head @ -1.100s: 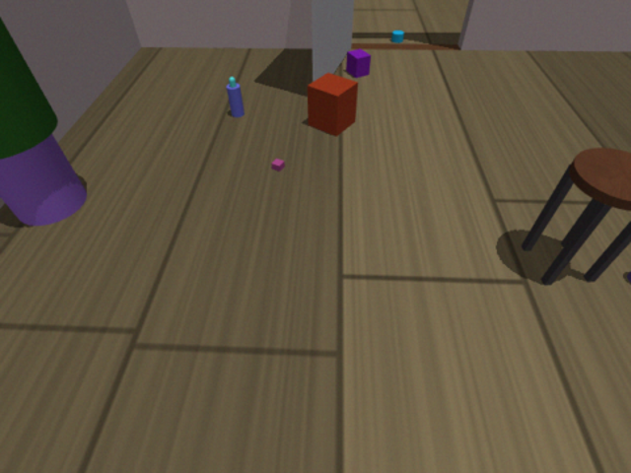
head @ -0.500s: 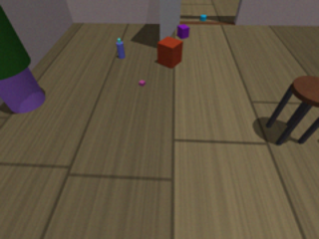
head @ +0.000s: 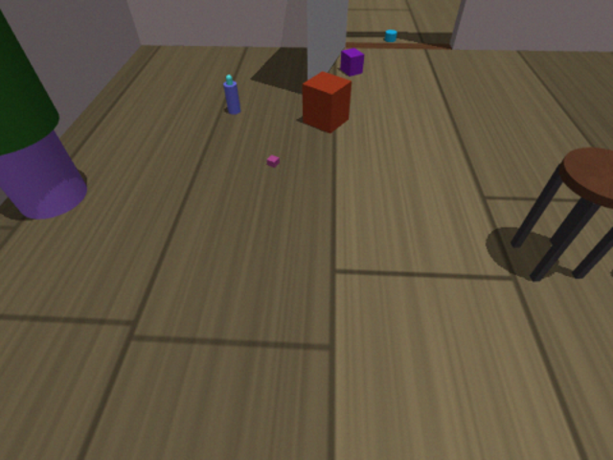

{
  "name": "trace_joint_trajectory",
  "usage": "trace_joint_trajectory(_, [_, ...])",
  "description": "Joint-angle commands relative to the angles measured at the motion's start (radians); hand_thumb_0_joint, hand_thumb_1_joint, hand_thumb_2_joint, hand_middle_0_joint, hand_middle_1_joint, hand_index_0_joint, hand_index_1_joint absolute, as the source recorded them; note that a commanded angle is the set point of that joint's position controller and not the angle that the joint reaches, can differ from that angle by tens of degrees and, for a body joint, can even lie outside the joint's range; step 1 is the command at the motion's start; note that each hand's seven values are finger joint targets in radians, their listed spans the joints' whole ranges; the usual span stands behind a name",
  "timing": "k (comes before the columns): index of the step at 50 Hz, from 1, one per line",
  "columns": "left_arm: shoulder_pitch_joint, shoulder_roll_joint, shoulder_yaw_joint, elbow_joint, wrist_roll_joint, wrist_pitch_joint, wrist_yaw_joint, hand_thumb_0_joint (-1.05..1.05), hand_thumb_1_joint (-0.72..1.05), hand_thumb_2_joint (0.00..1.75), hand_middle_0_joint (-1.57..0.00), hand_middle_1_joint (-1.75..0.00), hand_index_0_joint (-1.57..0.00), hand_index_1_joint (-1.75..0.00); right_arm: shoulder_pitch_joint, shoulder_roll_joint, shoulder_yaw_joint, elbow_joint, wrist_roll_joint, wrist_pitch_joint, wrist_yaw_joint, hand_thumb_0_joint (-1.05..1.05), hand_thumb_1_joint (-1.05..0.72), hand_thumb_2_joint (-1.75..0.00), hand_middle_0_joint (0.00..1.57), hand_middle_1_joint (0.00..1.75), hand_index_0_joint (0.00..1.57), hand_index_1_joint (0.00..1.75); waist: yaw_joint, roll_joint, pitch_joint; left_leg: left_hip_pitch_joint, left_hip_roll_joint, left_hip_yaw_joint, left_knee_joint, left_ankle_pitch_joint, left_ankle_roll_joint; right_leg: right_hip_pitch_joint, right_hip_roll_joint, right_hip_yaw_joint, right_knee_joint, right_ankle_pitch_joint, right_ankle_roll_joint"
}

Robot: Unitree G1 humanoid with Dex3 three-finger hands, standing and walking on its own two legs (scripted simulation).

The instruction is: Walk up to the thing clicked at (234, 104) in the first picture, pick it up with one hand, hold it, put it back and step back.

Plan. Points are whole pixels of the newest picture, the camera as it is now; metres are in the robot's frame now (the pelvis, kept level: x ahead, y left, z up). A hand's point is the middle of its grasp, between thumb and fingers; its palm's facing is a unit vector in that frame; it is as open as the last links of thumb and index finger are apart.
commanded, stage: stand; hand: left
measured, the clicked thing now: (231, 93) +2.23 +0.57 -0.66
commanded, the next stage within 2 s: walk up in 0.02 s
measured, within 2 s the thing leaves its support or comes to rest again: neither
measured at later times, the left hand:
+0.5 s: hand (46, 457) +0.17 +0.43 -0.18, palm faces +0.07 -0.92 -0.38, open 7.4 cm
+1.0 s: hand (143, 238) +0.58 +0.40 -0.14, palm faces +0.12 -0.94 -0.33, open 7.4 cm
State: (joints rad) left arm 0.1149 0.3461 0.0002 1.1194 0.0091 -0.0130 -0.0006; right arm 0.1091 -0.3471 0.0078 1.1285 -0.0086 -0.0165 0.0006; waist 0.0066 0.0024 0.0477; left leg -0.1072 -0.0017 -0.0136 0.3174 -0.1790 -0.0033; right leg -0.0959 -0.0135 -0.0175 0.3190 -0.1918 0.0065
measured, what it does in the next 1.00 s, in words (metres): walks ahead: left foot, then right foot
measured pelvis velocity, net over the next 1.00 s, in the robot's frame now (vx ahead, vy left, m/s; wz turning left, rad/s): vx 0.47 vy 0.13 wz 0.17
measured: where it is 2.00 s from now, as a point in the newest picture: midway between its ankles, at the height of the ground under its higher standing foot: (266, 254)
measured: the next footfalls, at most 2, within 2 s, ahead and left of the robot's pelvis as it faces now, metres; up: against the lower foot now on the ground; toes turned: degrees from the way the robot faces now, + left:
left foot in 0.38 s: +0.20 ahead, +0.24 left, +0.00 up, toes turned +12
right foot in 0.86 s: +0.58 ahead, +0.03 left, +0.00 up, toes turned +3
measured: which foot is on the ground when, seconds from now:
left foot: down 0.00-0.08, up 0.10-0.36, down 0.38-0.90, up 0.92-1.00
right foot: down 0.00-0.40, up 0.42-0.84, down 0.86-1.00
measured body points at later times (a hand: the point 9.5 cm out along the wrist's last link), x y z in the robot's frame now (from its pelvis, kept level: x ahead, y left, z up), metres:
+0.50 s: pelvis +0.14 +0.12 -0.03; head +0.13 +0.14 +0.42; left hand +0.16 +0.47 -0.15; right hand +0.26 -0.22 -0.10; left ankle +0.16 +0.23 -0.75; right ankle +0.05 -0.05 -0.67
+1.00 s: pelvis +0.47 +0.13 -0.02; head +0.51 +0.13 +0.43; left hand +0.57 +0.45 -0.12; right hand +0.54 -0.18 -0.15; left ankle +0.28 +0.24 -0.64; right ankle +0.54 +0.03 -0.75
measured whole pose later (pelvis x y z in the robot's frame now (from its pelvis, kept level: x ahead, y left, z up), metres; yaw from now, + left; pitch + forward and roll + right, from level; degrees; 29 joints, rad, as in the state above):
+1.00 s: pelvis +0.47 +0.13 -0.02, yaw +10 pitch +0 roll +0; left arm 0.06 0.36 0.06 0.88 0.00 -0.08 -0.08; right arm 0.32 -0.41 -0.05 0.97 0.00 -0.08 0.03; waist -0.01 0.02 0.09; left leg -0.24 0.03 -0.01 1.17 -0.43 0.03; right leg -0.38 -0.05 -0.11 0.60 -0.22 -0.04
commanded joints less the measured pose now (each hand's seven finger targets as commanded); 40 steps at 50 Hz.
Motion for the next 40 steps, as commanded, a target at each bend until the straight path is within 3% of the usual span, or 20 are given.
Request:
trace_joint_trajectory(1, [0.027,0.36,0.116,-0.107,0.012,-0.046,-0.028,0.0,0.9,0.9,-0.2,-0.3,-0.2,-0.3,-0.003,-0.328,-0.118,-0.129,-0.014,-0.035,0.028,0.0,-0.9,-0.9,0.2,0.3,0.2,0.3,0.022,0.0,-0.188,-0.096,0.101,-0.136,0.076,-0.46,0.112,0.078,-0.09,0.073,0.061,-0.407,-0.067])
trace_joint_trajectory(2, [0.03,0.343,0.119,-0.108,0.022,-0.051,-0.039,0.0,0.9,0.9,-0.2,-0.3,-0.2,-0.3,-0.077,-0.321,-0.116,-0.148,-0.025,-0.032,0.047,0.0,-0.9,-0.9,0.2,0.3,0.2,0.3,0.058,0.025,-0.07,-0.323,0.09,-0.132,0.102,-0.534,0.099,0.068,-0.128,0.125,0.063,-0.527,-0.089])
trace_joint_trajectory(3, [0.074,0.357,0.131,-0.097,0.025,-0.053,-0.04,0.0,0.9,0.9,-0.2,-0.3,-0.2,-0.3,-0.154,-0.292,-0.111,-0.181,-0.032,-0.029,0.056,0.0,-0.9,-0.9,0.2,0.3,0.2,0.3,0.094,-0.031,0.007,-0.506,0.041,-0.041,0.211,-0.454,0.055,0.125,-0.191,0.215,-0.044,-0.641,-0.124])
trace_joint_trajectory(4, [0.12,0.394,0.147,-0.106,0.026,-0.061,-0.037,0.0,0.9,0.9,-0.2,-0.3,-0.2,-0.3,-0.209,-0.246,-0.1,-0.225,-0.032,-0.03,0.061,0.0,-0.9,-0.9,0.2,0.3,0.2,0.3,0.127,-0.191,0.037,-0.629,0.013,0.039,0.478,-0.295,0.052,0.145,-0.367,0.421,-0.21,-0.748,-0.193])
trace_joint_trajectory(5, [0.101,0.397,0.146,-0.131,0.025,-0.076,-0.032,0.0,0.9,0.9,-0.2,-0.3,-0.2,-0.3,-0.211,-0.243,-0.105,-0.236,-0.038,-0.036,0.064,0.0,-0.9,-0.9,0.2,0.3,0.2,0.3,0.127,-0.149,0.05,-0.706,0.069,-0.014,0.56,-0.237,0.029,0.169,-0.46,0.497,-0.261,-0.671,-0.25])
trace_joint_trajectory(6, [0.058,0.407,0.148,-0.155,0.023,-0.082,-0.031,0.0,0.9,0.9,-0.2,-0.3,-0.2,-0.3,-0.177,-0.271,-0.112,-0.238,-0.031,-0.041,0.069,0.0,-0.9,-0.9,0.2,0.3,0.2,0.3,0.102,-0.109,0.048,-0.699,0.122,-0.064,0.555,-0.23,0.02,0.175,-0.486,0.503,-0.253,-0.566,-0.269])
trace_joint_trajectory(9, [0.031,0.364,0.137,-0.174,0.025,-0.09,-0.035,0.0,0.9,0.9,-0.2,-0.3,-0.2,-0.3,-0.112,-0.284,-0.129,-0.22,-0.017,-0.05,0.097,0.0,-0.9,-0.9,0.2,0.3,0.2,0.3,0.058,-0.086,-0.028,-0.568,0.129,-0.052,0.495,-0.23,0.011,0.187,-0.33,0.26,-0.206,-0.474,-0.211])
trace_joint_trajectory(14, [-0.044,0.42,0.14,-0.222,0.027,-0.084,-0.056,0.0,0.9,0.9,-0.2,-0.3,-0.2,-0.3,-0.049,-0.277,-0.144,-0.232,-0.011,-0.028,0.128,0.0,-0.9,-0.9,0.2,0.3,0.2,0.3,0.004,-0.192,0.008,-0.264,0.117,0.046,0.347,-0.07,-0.008,-0.125,-0.264,0.058,-0.207,-0.457,-0.169])
trace_joint_trajectory(18, [-0.097,0.379,0.129,-0.216,0.032,-0.067,-0.065,0.0,0.9,0.9,-0.2,-0.3,-0.2,-0.3,0.21,-0.312,-0.178,-0.143,-0.012,-0.035,0.104,0.0,-0.9,-0.9,0.2,0.3,0.2,0.3,-0.132,-0.017,-0.024,0.127,0.056,0.141,0.274,-0.011,0.005,-0.367,-0.202,-0.075,0.096,-0.471,-0.144])
trace_joint_trajectory(19, [-0.052,0.326,0.11,-0.21,0.031,-0.061,-0.067,0.0,0.9,0.9,-0.2,-0.3,-0.2,-0.3,0.31,-0.358,-0.198,-0.108,-0.02,-0.043,0.089,0.0,-0.9,-0.9,0.2,0.3,0.2,0.3,-0.178,0.145,-0.066,0.307,0.033,0.1,0.255,-0.136,0.04,-0.498,-0.136,-0.119,0.391,-0.391,-0.127])
trace_joint_trajectory(20, [-0.02,0.231,0.078,-0.226,0.028,-0.06,-0.074,0.0,0.9,0.9,-0.2,-0.3,-0.2,-0.3,0.439,-0.449,-0.218,-0.091,-0.03,-0.052,0.068,0.0,-0.9,-0.9,0.2,0.3,0.2,0.3,-0.226,0.422,-0.085,0.378,0.178,-0.217,0.041,-0.538,0.092,-0.667,-0.015,-0.135,0.802,-0.409,-0.098])
trace_joint_trajectory(21, [-0.043,0.244,0.069,-0.254,0.004,-0.063,-0.068,0.0,0.9,0.9,-0.2,-0.3,-0.2,-0.3,0.345,-0.528,-0.214,-0.148,-0.014,-0.067,0.062,0.0,-0.9,-0.9,0.2,0.3,0.2,0.3,-0.179,0.405,-0.025,0.232,0.388,-0.712,-0.23,-0.779,0.151,-0.762,0.042,0.003,0.948,-0.372,-0.074])
trace_joint_trajectory(22, [-0.043,0.321,0.073,-0.252,0.016,-0.066,-0.061,0.0,0.9,0.9,-0.2,-0.3,-0.2,-0.3,0.218,-0.547,-0.217,-0.196,0.015,-0.066,0.062,0.0,-0.9,-0.9,0.2,0.3,0.2,0.3,-0.121,0.301,0.031,0.105,0.483,-0.843,-0.299,-0.809,0.234,-0.702,-0.04,0.101,0.966,-0.312,-0.082])
trace_joint_trajectory(23, [-0.043,0.353,0.074,-0.23,0.011,-0.071,-0.06,0.0,0.9,0.9,-0.2,-0.3,-0.2,-0.3,0.136,-0.507,-0.21,-0.213,0.012,-0.072,0.055,0.0,-0.9,-0.9,0.2,0.3,0.2,0.3,-0.077,0.184,0.048,0.039,0.463,-0.748,-0.269,-0.736,0.231,-0.678,-0.091,0.139,0.962,-0.244,-0.075])
trace_joint_trajectory(24, [-0.014,0.372,0.091,-0.194,-0.011,-0.073,-0.065,0.0,0.9,0.9,-0.2,-0.3,-0.2,-0.3,0.104,-0.448,-0.19,-0.223,0.008,-0.085,0.051,0.0,-0.9,-0.9,0.2,0.3,0.2,0.3,-0.044,0.099,0.044,0.028,0.379,-0.508,-0.183,-0.557,0.198,-0.641,-0.121,0.149,0.903,-0.151,-0.061])
trace_joint_trajectory(25, [0.031,0.368,0.096,-0.165,-0.02,-0.07,-0.074,0.0,0.9,0.9,-0.2,-0.3,-0.2,-0.3,0.085,-0.389,-0.166,-0.231,0.007,-0.095,0.047,0.0,-0.9,-0.9,0.2,0.3,0.2,0.3,-0.019,0.08,0.024,-0.003,0.305,-0.351,-0.155,-0.429,0.157,-0.577,-0.138,0.126,0.833,-0.094,-0.046])
trace_joint_trajectory(27, [0.057,0.344,0.1,-0.162,-0.021,-0.054,-0.09,0.0,0.9,0.9,-0.2,-0.3,-0.2,-0.3,0.112,-0.334,-0.147,-0.221,0.014,-0.105,0.045,0.0,-0.9,-0.9,0.2,0.3,0.2,0.3,-0.001,0.075,0.024,-0.046,0.243,-0.198,-0.184,-0.315,0.114,-0.504,-0.144,0.089,0.724,-0.013,-0.021])
trace_joint_trajectory(31, [-0.024,0.318,0.101,-0.222,-0.003,-0.042,-0.109,0.0,0.9,0.9,-0.2,-0.3,-0.2,-0.3,0.141,-0.34,-0.144,-0.233,0.017,-0.119,0.046,0.0,-0.9,-0.9,0.2,0.3,0.2,0.3,-0.011,0.082,0.07,-0.01,0.25,-0.127,-0.229,-0.219,0.177,-0.545,-0.138,0.046,0.548,0.057,0.016])
trace_joint_trajectory(37, [-0.235,0.251,0.087,-0.306,-0.002,-0.051,-0.117,0.0,0.9,0.9,-0.2,-0.3,-0.2,-0.3,0.226,-0.348,-0.148,-0.227,0.013,-0.123,0.044,0.0,-0.9,-0.9,0.2,0.3,0.2,0.3,-0.066,0.07,0.083,0.052,0.223,-0.031,-0.195,0.171,0.147,-0.465,-0.098,-0.039,0.256,0.182,-0.024])
trace_joint_trajectory(40, [-0.216,0.232,0.088,-0.3,-0.008,-0.052,-0.111,0.0,0.9,0.9,-0.2,-0.3,-0.2,-0.3,0.242,-0.357,-0.155,-0.23,0.006,-0.11,0.033,0.0,-0.9,-0.9,0.2,0.3,0.2,0.3,-0.054,0.07,0.01,0.105,0.226,-0.007,-0.104,0.306,0.142,-0.335,-0.06,-0.076,0.204,0.181,-0.058])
